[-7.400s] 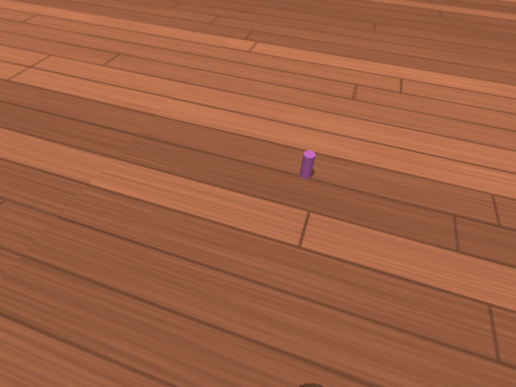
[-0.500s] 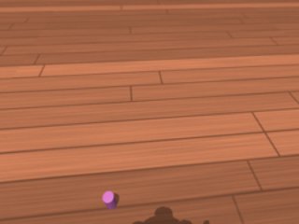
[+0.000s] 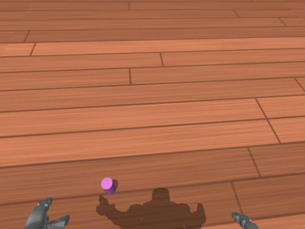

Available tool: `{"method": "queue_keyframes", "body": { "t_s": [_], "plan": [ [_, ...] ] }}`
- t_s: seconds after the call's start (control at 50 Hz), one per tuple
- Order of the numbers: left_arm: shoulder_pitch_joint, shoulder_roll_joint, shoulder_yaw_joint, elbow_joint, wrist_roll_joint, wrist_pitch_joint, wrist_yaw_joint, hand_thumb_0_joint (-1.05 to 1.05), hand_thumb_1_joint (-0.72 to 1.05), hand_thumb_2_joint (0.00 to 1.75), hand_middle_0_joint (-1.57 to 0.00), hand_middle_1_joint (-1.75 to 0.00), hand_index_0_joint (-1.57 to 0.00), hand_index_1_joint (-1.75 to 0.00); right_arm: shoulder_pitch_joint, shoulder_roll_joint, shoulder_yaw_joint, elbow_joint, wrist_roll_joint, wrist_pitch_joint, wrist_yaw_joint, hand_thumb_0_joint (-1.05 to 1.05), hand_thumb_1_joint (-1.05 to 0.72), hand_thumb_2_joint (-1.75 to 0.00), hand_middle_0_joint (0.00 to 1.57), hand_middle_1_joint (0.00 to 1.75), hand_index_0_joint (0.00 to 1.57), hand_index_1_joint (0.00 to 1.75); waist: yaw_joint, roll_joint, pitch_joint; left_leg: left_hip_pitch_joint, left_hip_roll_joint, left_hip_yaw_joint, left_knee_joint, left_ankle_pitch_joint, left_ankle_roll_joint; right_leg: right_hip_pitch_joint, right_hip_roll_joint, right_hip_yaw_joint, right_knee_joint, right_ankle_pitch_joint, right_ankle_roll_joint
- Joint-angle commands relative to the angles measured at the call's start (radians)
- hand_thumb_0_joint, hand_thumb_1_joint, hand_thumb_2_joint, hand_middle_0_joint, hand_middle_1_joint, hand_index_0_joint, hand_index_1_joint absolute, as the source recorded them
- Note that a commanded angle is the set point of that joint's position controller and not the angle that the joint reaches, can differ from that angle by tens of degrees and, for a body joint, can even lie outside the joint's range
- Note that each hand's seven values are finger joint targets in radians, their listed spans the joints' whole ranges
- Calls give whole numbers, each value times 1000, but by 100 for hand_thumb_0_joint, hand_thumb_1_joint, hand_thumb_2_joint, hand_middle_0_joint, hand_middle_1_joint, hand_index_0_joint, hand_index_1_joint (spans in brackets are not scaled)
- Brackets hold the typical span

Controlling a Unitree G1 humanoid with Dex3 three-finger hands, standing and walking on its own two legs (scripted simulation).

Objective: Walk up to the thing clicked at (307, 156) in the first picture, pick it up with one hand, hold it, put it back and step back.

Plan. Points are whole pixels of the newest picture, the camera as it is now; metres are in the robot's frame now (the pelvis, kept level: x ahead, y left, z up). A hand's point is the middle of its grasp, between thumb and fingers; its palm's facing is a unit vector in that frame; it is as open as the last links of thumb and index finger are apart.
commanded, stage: go down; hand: left
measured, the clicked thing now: (108, 186) +0.38 +0.22 -0.69
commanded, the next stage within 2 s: none
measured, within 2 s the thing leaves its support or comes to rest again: neither
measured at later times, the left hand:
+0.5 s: hand out of the picture +0.14 +0.28 -0.19, palm faces +0.07 -0.94 -0.32, open 17.3 cm
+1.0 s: hand (50, 209) +0.21 +0.34 -0.27, palm faces +0.16 -0.96 -0.23, open 17.4 cm
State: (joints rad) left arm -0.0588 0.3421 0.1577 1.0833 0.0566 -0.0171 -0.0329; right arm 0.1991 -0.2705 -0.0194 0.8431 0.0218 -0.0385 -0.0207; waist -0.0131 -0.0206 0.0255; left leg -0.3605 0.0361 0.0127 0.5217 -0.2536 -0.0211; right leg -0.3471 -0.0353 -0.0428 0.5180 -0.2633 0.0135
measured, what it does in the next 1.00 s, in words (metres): lowers itself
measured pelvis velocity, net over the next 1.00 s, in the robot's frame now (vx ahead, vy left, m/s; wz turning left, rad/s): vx -0.03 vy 0.01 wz -0.02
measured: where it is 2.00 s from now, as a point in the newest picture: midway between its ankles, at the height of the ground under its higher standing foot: outside the picture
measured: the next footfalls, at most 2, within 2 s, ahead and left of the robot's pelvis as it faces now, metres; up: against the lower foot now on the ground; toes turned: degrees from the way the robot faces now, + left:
none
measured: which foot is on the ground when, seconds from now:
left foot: down 0.00-1.00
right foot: down 0.00-1.00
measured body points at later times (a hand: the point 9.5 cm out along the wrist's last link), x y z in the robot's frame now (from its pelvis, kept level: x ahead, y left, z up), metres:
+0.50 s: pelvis -0.01 +0.01 -0.06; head +0.07 +0.03 +0.38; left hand +0.14 +0.33 -0.17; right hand +0.15 -0.24 -0.15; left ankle +0.00 +0.13 -0.74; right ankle +0.00 -0.13 -0.73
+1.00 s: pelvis -0.03 +0.01 -0.18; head +0.12 +0.05 +0.24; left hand +0.20 +0.39 -0.25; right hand +0.15 -0.25 -0.27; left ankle +0.00 +0.13 -0.73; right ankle +0.00 -0.13 -0.73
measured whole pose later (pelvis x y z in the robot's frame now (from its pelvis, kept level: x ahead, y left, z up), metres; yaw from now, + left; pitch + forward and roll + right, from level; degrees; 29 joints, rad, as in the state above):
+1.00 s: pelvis -0.03 +0.01 -0.18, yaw -1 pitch +29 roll -3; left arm -0.01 0.50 0.50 0.70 -0.10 -0.19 -0.34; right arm 0.14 -0.28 -0.01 0.60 -0.01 -0.20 -0.04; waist -0.03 -0.03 -0.18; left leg -1.42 0.05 -0.04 1.57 -0.65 -0.01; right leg -1.38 -0.04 -0.04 1.53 -0.64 0.02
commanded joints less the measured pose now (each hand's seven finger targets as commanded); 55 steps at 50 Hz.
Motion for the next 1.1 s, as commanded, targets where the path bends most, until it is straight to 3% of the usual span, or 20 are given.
{"method": "queue_keyframes", "body": {
  "t_s": [0.0,0.08,0.12,0.14,0.18,0.2,0.22,0.24,0.26,0.28,0.5,0.58,0.6,0.62,0.66,0.72,0.82,0.86,1.02,1.08],
  "plan": [
    [79,231,100,-113,29,23,2,0,-1,11,-6,-4,-7,-3,52,-162,-70,-171,2,-33,-11,0,-94,-91,20,30,20,30,33,69,-229,-3,-56,27,41,198,19,50,27,8,24,197,-34],
    [111,237,139,-176,27,45,-13,0,-24,8,-7,-5,-7,-5,27,-155,-75,-244,1,-38,1,0,-90,-90,20,30,20,30,23,42,-249,-105,-40,13,146,167,20,-52,36,-3,129,146,-35],
    [71,234,140,-312,17,32,-24,0,-35,6,-7,-6,-8,-6,36,-143,-75,-266,0,-49,4,0,-88,-89,20,30,20,30,18,80,-266,-141,-34,5,191,120,19,-120,36,-1,180,96,-38],
    [153,228,160,-258,14,41,-27,0,-41,5,-8,-7,-8,-6,38,-145,-74,-284,1,-54,3,0,-88,-89,20,30,20,30,11,66,-274,-156,-30,3,210,101,21,-136,37,0,203,81,-35],
    [63,218,134,-461,4,27,-38,0,-47,3,-8,-7,-9,-7,45,-140,-82,-306,-2,-67,-3,0,-86,-89,20,30,20,30,1,111,-325,-163,-25,-1,247,75,19,-195,34,4,246,59,-36],
    [166,213,153,-355,3,45,-38,0,-53,2,-9,-7,-9,-7,38,-143,-77,-318,-1,-74,-8,0,-86,-89,20,30,20,30,-14,70,-302,-189,-19,-9,264,67,21,-217,39,-3,263,51,-32],
    [104,211,139,-480,-4,41,-41,0,-54,2,-9,-7,-9,-7,43,-144,-82,-326,-1,-80,-11,0,-86,-88,20,30,20,30,-10,72,-314,-204,-17,-13,278,57,22,-241,38,-4,280,42,-32],
    [169,214,152,-464,-4,51,-42,0,-58,1,-9,-7,-9,-7,48,-141,-79,-331,-2,-85,-14,0,-86,-88,20,30,20,30,-9,90,-333,-207,-15,-12,291,59,21,-242,34,-1,295,47,-33],
    [132,205,136,-565,-10,53,-43,0,-58,1,-9,-7,-9,-7,51,-141,-82,-340,-1,-90,-19,0,-85,-88,20,30,20,30,-14,104,-343,-199,-13,-15,301,62,20,-269,37,-2,307,45,-34],
    [190,220,165,-512,-10,69,-40,0,-60,2,-9,-7,-9,-7,47,-147,-83,-342,-3,-96,-24,0,-85,-88,20,30,20,30,-14,81,-339,-218,-9,-21,312,65,19,-275,38,-6,320,40,-32],
    [305,224,182,-745,-30,173,-45,0,-60,1,-9,-6,-9,-6,22,-126,-59,-394,-9,-147,-54,0,-83,-88,20,30,20,30,-18,130,-301,-341,-7,-39,387,-53,19,-394,36,-8,397,-67,-29],
    [356,221,214,-747,-48,166,-64,0,-60,3,-9,-8,-9,-7,23,-120,-57,-406,-15,-167,-58,0,-84,-88,20,30,20,30,-18,114,-338,-365,-6,-37,444,10,22,-412,39,-11,447,-23,-30],
    [295,229,209,-823,-51,149,-71,0,-61,2,-9,-8,-9,-8,16,-115,-56,-417,-17,-174,-61,0,-85,-88,20,30,20,30,-23,129,-365,-365,-7,-36,468,34,22,-422,36,-8,462,1,-31],
    [345,228,230,-720,-53,150,-73,0,-60,3,-9,-7,-9,-8,29,-122,-59,-401,-20,-176,-62,0,-86,-89,20,30,20,30,-30,92,-363,-389,-7,-36,487,40,25,-429,35,-8,473,10,-28],
    [277,245,242,-730,-62,114,-90,0,-59,5,-9,-9,-9,-9,18,-120,-55,-400,-23,-184,-59,0,-86,-89,20,30,20,30,-28,106,-329,-460,-9,-33,528,-12,28,-498,32,1,510,-31,-29],
    [188,273,283,-693,-84,30,-125,0,-60,5,-9,-10,-10,-9,20,-131,-61,-391,-26,-202,-56,0,-89,-89,20,30,20,30,-34,91,-379,-525,-9,-33,611,-19,34,-578,29,7,593,-37,-29],
    [124,351,371,-593,-135,-129,-211,0,-49,2,-7,-3,-7,-3,8,-155,-57,-382,-26,-216,-46,0,-92,-90,20,30,20,30,-3,95,-499,-667,-21,-34,760,-31,42,-704,23,22,737,-52,-32],
    [111,390,412,-555,-157,-183,-249,0,-57,0,-7,-3,-7,-3,-5,-163,-55,-375,-27,-213,-45,0,-90,-90,20,30,20,30,24,120,-525,-719,-22,-36,799,-66,38,-755,20,31,784,-97,-36],
    [8,484,518,-412,-215,-309,-385,0,-58,4,-4,-5,-5,-4,-7,-209,-57,-318,-33,-194,-37,0,-89,-90,20,30,20,30,47,139,-672,-790,-14,-78,940,-15,32,-938,28,2,967,-96,-50],
    [-118,549,556,-442,-230,-348,-431,0,-57,5,-4,-5,-5,-5,-5,-224,-59,-298,-37,-189,-36,0,-89,-90,20,30,20,30,34,172,-734,-810,-13,-87,996,-20,33,-1006,28,1,1020,-106,-52]
  ]
}}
